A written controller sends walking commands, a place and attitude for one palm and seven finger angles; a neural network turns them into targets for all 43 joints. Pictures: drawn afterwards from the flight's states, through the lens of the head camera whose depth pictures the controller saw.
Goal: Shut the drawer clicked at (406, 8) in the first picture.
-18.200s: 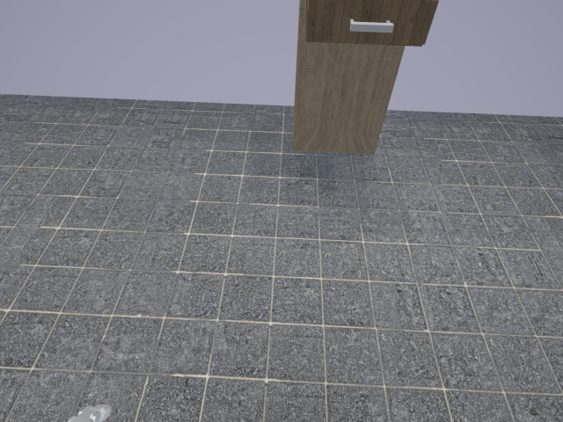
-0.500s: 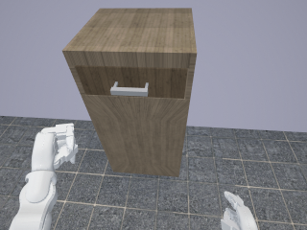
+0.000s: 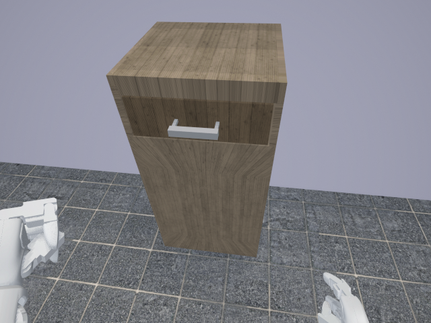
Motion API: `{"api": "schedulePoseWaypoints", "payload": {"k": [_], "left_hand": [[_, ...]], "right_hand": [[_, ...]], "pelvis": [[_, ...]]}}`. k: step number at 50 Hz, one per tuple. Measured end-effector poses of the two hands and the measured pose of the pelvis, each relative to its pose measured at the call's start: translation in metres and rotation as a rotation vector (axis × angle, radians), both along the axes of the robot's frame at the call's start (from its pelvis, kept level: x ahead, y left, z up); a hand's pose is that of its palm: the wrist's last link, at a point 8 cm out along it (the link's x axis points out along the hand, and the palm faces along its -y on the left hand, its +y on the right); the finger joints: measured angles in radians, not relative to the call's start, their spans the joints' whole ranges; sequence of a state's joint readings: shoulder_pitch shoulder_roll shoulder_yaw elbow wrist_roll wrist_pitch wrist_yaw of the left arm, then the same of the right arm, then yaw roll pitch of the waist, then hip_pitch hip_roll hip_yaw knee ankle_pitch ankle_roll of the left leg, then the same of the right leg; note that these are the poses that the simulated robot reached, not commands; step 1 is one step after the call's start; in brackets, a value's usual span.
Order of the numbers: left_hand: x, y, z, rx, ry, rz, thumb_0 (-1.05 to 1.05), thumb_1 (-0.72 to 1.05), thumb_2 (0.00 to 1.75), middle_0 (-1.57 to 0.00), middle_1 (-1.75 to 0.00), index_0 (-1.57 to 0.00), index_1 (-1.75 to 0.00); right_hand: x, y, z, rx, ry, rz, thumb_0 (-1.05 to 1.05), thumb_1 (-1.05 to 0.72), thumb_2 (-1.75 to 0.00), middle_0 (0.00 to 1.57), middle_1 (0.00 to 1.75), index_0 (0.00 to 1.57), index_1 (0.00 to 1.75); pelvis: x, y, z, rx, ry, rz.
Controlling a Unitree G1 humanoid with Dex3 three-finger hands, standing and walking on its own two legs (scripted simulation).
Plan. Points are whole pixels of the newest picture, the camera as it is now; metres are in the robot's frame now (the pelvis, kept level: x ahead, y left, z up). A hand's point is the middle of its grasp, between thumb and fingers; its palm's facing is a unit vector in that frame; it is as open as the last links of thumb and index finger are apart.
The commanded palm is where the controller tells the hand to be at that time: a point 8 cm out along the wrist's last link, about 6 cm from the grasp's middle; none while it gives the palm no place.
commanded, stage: step back with the hand held close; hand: left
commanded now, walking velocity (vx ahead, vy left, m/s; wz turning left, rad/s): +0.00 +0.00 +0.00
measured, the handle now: (194, 128) +0.60 +0.15 +0.03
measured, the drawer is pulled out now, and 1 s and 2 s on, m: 0.00 0.00 0.00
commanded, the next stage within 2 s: stop stepping back and stand still in 1.52 s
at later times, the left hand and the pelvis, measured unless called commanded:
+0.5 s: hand (57, 244) +0.17 +0.25 +0.15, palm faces +0.28 -0.81 -0.51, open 3.2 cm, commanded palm +0.11 +0.29 +0.17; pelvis -0.03 +0.01 +0.00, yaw -2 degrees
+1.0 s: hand (20, 286) +0.11 +0.26 +0.16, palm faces +0.38 -0.77 -0.52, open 3.2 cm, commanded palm +0.04 +0.29 +0.17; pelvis -0.09 +0.01 -0.01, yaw +0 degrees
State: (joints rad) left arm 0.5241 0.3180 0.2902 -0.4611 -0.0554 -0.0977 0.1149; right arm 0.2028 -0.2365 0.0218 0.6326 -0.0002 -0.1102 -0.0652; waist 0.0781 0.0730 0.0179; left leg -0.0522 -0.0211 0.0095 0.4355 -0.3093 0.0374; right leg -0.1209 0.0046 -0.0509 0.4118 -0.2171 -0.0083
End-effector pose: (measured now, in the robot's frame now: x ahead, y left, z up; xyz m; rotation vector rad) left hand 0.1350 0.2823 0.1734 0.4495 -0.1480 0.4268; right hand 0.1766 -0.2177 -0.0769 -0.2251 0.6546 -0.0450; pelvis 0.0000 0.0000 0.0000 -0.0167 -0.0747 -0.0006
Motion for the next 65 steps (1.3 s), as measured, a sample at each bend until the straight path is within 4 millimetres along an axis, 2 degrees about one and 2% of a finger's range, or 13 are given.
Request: {"api": "schedulePoseWaypoints", "payload": {"k": [6, 12, 20, 29, 39, 44, 48, 58, 65], "left_hand": [[0.003, -0.004, -0.002, -0.014, -0.003, -0.020, 0.01, 0.89, 0.90, -1.41, -1.60, -1.41, -1.60], [0.010, 0.002, 0.010, 0.059, -0.034, -0.048, 0.01, 0.89, 0.90, -1.41, -1.60, -1.41, -1.60], [0.012, 0.001, -0.005, 0.082, 0.068, -0.133, 0.01, 0.89, 0.90, -1.41, -1.60, -1.41, -1.60], [-0.015, 0.011, 0.002, 0.148, 0.029, -0.136, 0.01, 0.89, 0.90, -1.41, -1.60, -1.41, -1.60], [-0.046, 0.006, -0.001, 0.125, -0.051, -0.119, 0.01, 0.89, 0.90, -1.41, -1.60, -1.41, -1.60], [-0.055, 0.008, 0.001, 0.155, -0.066, -0.131, 0.01, 0.89, 0.90, -1.41, -1.60, -1.41, -1.60], [-0.062, 0.012, 0.007, 0.197, -0.078, -0.108, 0.01, 0.89, 0.90, -1.41, -1.60, -1.41, -1.60], [-0.085, -0.007, 0.002, 0.170, -0.056, -0.195, 0.01, 0.89, 0.90, -1.41, -1.60, -1.41, -1.60], [-0.117, 0.011, 0.007, 0.198, -0.118, -0.183, 0.01, 0.89, 0.90, -1.41, -1.60, -1.41, -1.60]], "right_hand": [[-0.004, 0.002, 0.002, 0.003, -0.013, -0.001, 0.01, -0.91, -0.90, 0.21, 0.30, 0.20, 0.30], [-0.013, -0.002, 0.002, 0.007, 0.014, -0.038, 0.01, -0.91, -0.90, 0.21, 0.30, 0.20, 0.30], [-0.041, -0.020, -0.003, -0.035, 0.096, -0.148, 0.01, -0.91, -0.90, 0.21, 0.30, 0.20, 0.30], [-0.064, -0.017, -0.002, -0.049, 0.081, -0.167, 0.02, -0.91, -0.90, 0.20, 0.30, 0.20, 0.30], [-0.087, -0.007, -0.005, -0.037, 0.050, -0.128, 0.01, -0.91, -0.90, 0.21, 0.30, 0.20, 0.30], [-0.105, -0.008, -0.005, -0.059, 0.065, -0.134, 0.01, -0.91, -0.90, 0.21, 0.30, 0.20, 0.30], [-0.112, -0.009, -0.008, -0.059, 0.077, -0.127, 0.01, -0.91, -0.90, 0.21, 0.30, 0.20, 0.30], [-0.121, -0.020, -0.002, -0.060, 0.051, -0.118, 0.01, -0.91, -0.90, 0.21, 0.30, 0.20, 0.30], [-0.148, -0.019, 0.003, -0.110, 0.051, -0.138, 0.01, -0.91, -0.90, 0.21, 0.30, 0.20, 0.30]], "pelvis": [[-0.002, -0.001, 0.000, 0.001, -0.004, -0.005], [-0.006, 0.000, 0.001, -0.005, 0.038, -0.016], [-0.017, 0.011, -0.001, 0.009, 0.092, -0.026], [-0.041, 0.016, -0.007, 0.026, 0.083, -0.029], [-0.070, 0.015, -0.014, 0.008, 0.088, -0.017], [-0.078, 0.016, -0.014, 0.003, 0.091, 0.003], [-0.081, 0.011, -0.014, 0.001, 0.104, 0.017], [-0.115, 0.004, -0.015, -0.005, 0.105, 0.008], [-0.137, 0.015, -0.019, -0.026, 0.101, 0.027]]}}
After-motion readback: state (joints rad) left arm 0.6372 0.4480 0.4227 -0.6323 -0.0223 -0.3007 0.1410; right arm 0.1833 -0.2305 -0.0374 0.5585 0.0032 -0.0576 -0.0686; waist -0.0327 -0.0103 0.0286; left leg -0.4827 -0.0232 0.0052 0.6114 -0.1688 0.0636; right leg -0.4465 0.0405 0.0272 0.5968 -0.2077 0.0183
